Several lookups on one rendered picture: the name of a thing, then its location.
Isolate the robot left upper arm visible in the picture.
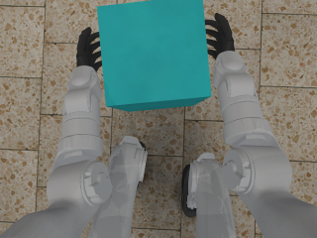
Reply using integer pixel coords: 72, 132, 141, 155
0, 159, 113, 238

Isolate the carton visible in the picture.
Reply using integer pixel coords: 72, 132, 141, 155
97, 0, 212, 112

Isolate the robot right upper arm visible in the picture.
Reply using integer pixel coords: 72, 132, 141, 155
221, 145, 317, 238

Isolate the left robot shin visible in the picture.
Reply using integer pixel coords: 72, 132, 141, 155
108, 136, 142, 165

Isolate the left robot forearm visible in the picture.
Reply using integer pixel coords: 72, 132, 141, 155
47, 65, 103, 193

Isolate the left robot hand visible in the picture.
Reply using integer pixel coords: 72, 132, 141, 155
76, 27, 102, 72

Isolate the robot right foot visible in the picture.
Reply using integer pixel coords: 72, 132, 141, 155
181, 164, 197, 218

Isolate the right robot forearm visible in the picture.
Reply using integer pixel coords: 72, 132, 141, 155
212, 51, 292, 177

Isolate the right robot hand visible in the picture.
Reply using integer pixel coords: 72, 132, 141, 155
204, 13, 235, 59

